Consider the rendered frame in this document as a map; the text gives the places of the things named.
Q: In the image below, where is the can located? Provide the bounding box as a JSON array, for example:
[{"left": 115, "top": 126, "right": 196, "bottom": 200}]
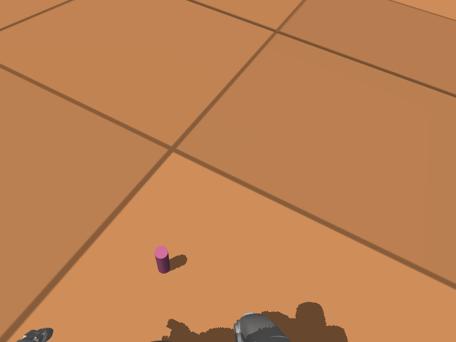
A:
[{"left": 155, "top": 246, "right": 170, "bottom": 274}]

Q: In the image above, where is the left robot hand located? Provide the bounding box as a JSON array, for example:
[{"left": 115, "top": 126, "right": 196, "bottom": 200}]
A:
[{"left": 17, "top": 328, "right": 53, "bottom": 342}]

